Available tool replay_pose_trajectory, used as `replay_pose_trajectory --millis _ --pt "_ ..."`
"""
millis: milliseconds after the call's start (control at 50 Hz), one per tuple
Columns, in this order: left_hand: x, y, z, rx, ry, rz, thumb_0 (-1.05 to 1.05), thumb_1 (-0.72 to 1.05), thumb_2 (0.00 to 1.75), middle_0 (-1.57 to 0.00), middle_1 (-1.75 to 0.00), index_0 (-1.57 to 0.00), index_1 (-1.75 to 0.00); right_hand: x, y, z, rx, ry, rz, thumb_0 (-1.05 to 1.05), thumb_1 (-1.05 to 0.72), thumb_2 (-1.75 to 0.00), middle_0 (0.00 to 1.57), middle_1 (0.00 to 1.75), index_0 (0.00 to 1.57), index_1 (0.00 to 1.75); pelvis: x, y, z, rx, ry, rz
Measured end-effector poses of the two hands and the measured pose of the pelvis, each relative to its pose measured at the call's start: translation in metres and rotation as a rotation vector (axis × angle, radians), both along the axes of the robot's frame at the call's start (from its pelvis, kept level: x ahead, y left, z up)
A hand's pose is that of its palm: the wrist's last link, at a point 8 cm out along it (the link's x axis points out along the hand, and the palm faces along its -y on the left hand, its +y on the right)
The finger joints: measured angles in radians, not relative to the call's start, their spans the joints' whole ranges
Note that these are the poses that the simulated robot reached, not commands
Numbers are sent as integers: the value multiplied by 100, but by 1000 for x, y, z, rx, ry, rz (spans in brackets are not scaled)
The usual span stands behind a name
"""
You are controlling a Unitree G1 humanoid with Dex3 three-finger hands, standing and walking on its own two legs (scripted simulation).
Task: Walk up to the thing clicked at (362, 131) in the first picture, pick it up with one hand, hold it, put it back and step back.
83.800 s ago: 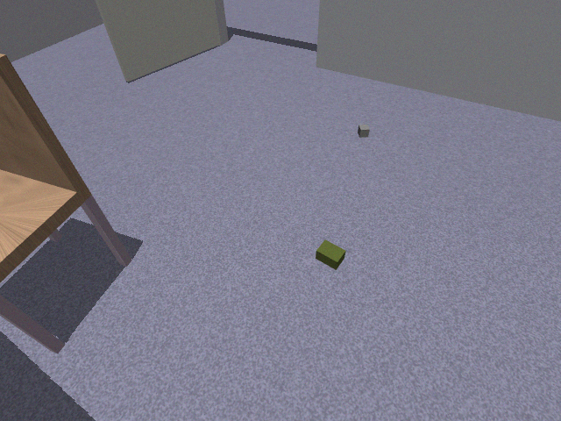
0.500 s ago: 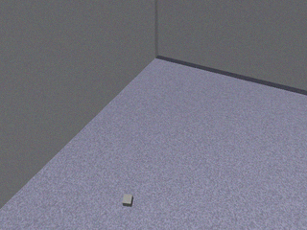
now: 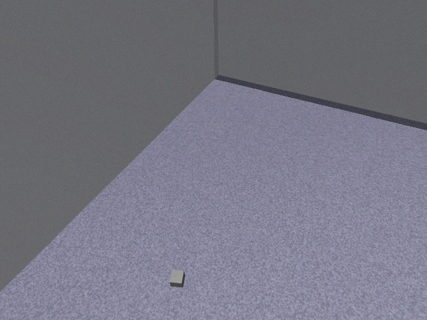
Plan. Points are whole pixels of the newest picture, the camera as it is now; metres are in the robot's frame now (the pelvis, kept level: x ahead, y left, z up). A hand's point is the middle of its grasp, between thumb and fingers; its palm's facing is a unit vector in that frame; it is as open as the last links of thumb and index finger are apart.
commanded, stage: stand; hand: left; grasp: from above
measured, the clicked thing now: (177, 278) +0.47 +0.21 -0.75
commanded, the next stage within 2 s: step back in 1.16 s
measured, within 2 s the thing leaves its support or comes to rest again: neither
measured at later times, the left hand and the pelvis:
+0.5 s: hand out of the picture +0.08 +0.24 -0.16, palm faces +0.02 -0.94 -0.33, open 7.4 cm; pelvis +0.01 +0.00 +0.00, yaw +0 degrees
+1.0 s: hand out of the picture +0.08 +0.25 -0.16, palm faces +0.01 -0.94 -0.34, open 7.4 cm; pelvis +0.02 +0.00 +0.00, yaw +0 degrees
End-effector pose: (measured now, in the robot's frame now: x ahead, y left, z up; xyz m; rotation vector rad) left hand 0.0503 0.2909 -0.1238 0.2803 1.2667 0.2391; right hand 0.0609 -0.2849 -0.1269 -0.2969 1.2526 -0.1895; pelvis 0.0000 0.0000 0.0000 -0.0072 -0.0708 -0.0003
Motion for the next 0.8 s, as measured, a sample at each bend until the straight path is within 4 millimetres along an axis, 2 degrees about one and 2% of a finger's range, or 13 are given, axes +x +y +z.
replay_pose_trajectory --millis 240,600,800 --pt "4 -2 1 1 18 2 0 90 90 -20 -30 -20 -30 11 -5 0 0 6 8 1 -90 -90 20 30 20 30 7 -3 1 1 14 1" --pt "25 -4 2 -3 -10 -9 0 90 90 -20 -30 -20 -30 25 -10 4 -13 -5 11 1 -90 -90 20 30 20 30 16 -5 1 1 20 0" --pt "29 -2 4 1 -23 -16 0 90 90 -20 -30 -20 -30 28 -10 5 -13 -15 10 1 -90 -90 20 30 20 30 17 -4 1 2 20 1"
